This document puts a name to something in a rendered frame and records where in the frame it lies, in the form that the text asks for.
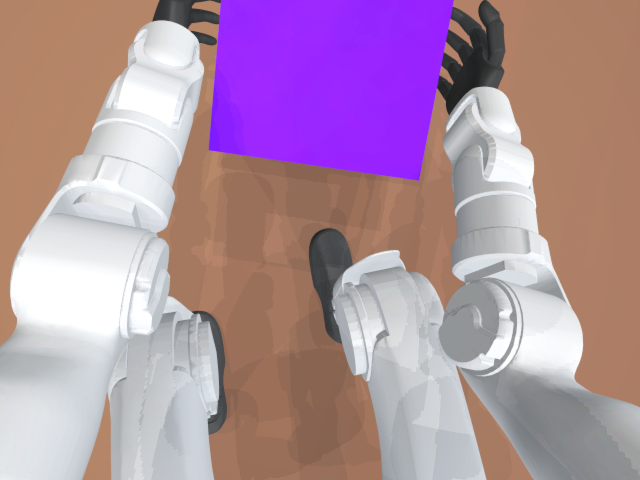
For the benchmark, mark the robot left thigh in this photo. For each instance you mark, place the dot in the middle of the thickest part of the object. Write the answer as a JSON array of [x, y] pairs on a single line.
[[159, 423]]

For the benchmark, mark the robot left foot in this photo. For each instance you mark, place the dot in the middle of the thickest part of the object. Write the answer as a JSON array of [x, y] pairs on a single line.
[[215, 422]]

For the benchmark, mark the carton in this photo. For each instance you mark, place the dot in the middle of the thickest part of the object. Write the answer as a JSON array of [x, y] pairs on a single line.
[[344, 84]]

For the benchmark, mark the left robot upper arm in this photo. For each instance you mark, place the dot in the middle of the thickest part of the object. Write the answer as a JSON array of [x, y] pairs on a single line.
[[84, 286]]

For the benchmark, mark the right robot upper arm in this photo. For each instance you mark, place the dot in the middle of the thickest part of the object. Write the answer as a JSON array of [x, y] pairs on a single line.
[[518, 349]]

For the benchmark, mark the robot left forearm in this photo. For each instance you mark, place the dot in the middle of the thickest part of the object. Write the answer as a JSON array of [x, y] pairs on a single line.
[[127, 170]]

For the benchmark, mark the robot right forearm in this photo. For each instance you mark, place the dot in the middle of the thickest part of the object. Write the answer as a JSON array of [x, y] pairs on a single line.
[[494, 200]]

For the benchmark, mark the robot left hand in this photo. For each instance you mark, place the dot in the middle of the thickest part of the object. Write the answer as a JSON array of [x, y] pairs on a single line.
[[182, 13]]

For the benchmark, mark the robot right hand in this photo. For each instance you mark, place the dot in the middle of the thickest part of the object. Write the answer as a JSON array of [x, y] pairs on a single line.
[[482, 63]]

